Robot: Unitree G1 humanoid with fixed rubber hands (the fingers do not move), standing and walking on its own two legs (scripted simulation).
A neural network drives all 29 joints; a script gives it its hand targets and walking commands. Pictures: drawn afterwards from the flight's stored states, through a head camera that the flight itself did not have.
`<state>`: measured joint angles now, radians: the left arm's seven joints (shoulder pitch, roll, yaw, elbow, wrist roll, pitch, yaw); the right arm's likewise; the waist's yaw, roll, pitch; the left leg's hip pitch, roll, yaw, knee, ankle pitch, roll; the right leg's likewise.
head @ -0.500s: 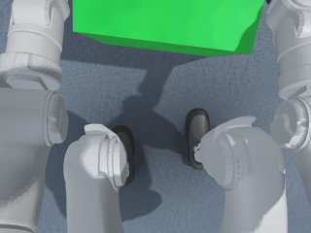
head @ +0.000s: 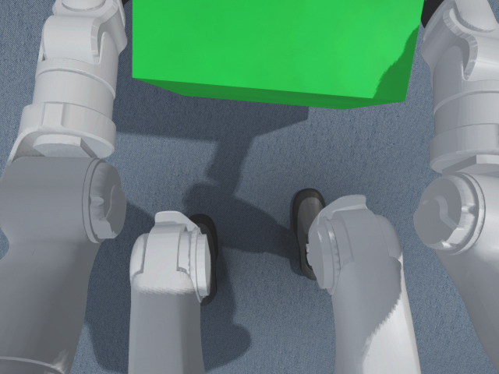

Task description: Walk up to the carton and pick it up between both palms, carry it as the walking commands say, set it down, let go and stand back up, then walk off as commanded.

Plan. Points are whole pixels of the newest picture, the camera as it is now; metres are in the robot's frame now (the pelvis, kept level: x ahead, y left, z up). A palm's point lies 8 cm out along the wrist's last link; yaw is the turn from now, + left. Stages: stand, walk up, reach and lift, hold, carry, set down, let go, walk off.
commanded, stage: reach and lift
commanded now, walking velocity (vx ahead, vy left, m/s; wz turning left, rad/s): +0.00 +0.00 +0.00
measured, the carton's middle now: out of the picture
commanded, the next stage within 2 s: none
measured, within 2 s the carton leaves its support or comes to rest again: neither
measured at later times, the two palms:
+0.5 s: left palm out of the picture +0.56 +0.14 -0.06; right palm out of the picture +0.52 -0.24 -0.05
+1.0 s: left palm out of the picture +0.55 +0.15 +0.01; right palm out of the picture +0.50 -0.24 +0.02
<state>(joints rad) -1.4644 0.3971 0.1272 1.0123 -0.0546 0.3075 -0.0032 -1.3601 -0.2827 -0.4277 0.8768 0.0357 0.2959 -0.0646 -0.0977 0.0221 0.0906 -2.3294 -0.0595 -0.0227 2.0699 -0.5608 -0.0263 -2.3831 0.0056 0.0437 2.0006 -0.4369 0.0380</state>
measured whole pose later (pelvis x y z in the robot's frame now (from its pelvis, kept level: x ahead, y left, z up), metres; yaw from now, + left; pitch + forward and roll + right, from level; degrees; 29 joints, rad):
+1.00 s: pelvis +0.00 +0.00 +0.10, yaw +1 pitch +53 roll +1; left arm -1.20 0.30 0.26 0.82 0.07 0.43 -0.05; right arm -1.10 -0.12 -0.56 0.65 -0.09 0.41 0.03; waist -0.11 -0.01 -0.20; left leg -2.14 -0.09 -0.05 1.69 -0.47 -0.04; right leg -2.19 0.04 0.07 1.64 -0.37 0.05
